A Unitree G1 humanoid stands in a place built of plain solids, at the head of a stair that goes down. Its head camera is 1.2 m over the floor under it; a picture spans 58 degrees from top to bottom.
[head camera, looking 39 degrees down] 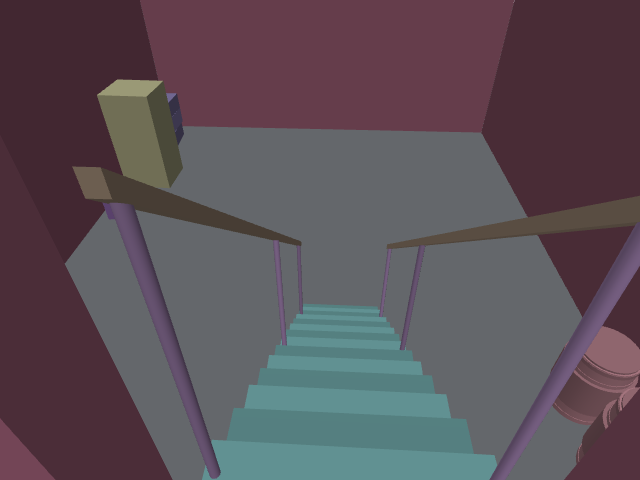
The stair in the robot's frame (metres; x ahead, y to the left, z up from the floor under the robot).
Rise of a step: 0.20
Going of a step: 0.23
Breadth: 0.91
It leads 3 degrees to the right of straight ahead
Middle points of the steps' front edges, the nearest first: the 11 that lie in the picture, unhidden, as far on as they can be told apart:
0.66 -0.10 -0.20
0.89 -0.11 -0.40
1.12 -0.12 -0.59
1.35 -0.14 -0.79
1.57 -0.15 -0.99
1.80 -0.16 -1.19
2.03 -0.17 -1.38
2.25 -0.18 -1.58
2.48 -0.19 -1.78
2.71 -0.20 -1.97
2.94 -0.22 -2.17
